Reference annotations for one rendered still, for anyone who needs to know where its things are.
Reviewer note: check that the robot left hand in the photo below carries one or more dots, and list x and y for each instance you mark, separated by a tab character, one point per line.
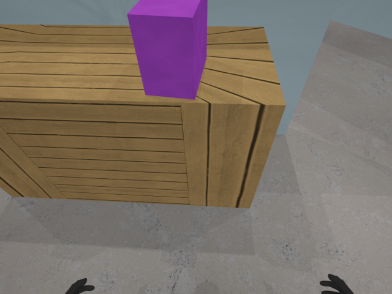
80	287

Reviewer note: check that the robot right hand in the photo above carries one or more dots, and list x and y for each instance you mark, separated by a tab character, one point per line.
337	284

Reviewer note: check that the carton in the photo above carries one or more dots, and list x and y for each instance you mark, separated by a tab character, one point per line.
170	40

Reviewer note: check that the pedestal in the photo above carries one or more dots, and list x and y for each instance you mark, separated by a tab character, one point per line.
75	122

